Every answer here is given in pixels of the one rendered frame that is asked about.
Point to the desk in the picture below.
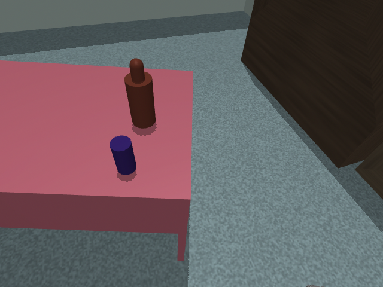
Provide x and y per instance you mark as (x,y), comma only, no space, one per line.
(57,170)

